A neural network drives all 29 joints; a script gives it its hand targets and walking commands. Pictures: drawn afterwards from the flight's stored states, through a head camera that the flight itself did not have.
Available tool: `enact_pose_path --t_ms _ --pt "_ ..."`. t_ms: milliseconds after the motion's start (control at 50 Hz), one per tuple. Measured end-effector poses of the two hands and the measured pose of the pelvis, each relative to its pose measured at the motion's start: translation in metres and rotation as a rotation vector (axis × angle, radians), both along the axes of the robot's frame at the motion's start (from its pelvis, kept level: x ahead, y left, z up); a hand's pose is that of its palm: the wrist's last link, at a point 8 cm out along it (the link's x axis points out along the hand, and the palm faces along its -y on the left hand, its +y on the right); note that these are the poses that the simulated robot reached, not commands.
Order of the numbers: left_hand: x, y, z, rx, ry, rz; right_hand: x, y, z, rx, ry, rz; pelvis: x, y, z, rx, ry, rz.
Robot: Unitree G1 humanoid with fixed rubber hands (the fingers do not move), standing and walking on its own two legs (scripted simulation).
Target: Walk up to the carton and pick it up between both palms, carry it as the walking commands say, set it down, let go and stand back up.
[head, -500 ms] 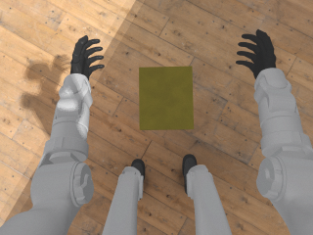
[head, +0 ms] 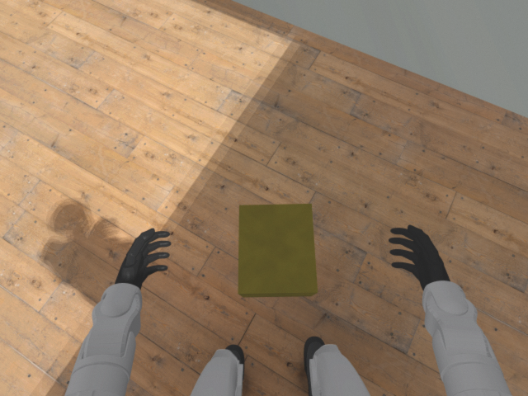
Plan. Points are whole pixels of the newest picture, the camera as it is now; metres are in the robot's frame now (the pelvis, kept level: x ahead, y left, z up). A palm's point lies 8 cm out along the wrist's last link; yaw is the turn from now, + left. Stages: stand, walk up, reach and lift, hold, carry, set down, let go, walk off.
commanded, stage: let go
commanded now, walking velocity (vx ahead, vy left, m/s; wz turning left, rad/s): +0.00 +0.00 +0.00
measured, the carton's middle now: (276, 252) +0.44 +0.00 -0.65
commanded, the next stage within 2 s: stand in 0.74 s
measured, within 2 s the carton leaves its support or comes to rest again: neither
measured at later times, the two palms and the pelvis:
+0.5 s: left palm (86, 347) +0.20 +0.25 -0.02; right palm (459, 345) +0.20 -0.22 -0.03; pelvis +0.03 +0.01 +0.04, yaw +0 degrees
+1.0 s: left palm (54, 368) +0.17 +0.30 -0.04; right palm (505, 366) +0.17 -0.28 -0.04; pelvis +0.04 +0.01 +0.04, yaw +0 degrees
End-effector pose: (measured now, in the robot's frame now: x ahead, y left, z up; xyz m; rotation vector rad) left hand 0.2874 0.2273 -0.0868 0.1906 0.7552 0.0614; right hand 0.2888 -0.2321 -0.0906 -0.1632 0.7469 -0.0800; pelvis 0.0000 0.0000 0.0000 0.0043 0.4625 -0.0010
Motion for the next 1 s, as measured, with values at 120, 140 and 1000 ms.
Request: enact_pose_path --t_ms 120,140,1000 --pt "-0.035 0.009 0.031 0.000 -0.009 0.013 -0.036 0.007 0.030 0.000 0.010 0.018 0.016 0.001 0.021 -0.006 -0.161 0.008" --pt "-0.041 0.010 0.035 -0.001 -0.009 0.014 -0.042 0.008 0.033 0.000 0.013 0.019 0.019 0.002 0.023 -0.006 -0.186 0.009" --pt "-0.119 0.068 0.043 0.187 0.169 0.071 -0.118 -0.050 0.048 -0.200 0.169 -0.040 0.041 0.006 0.037 -0.009 -0.474 0.005"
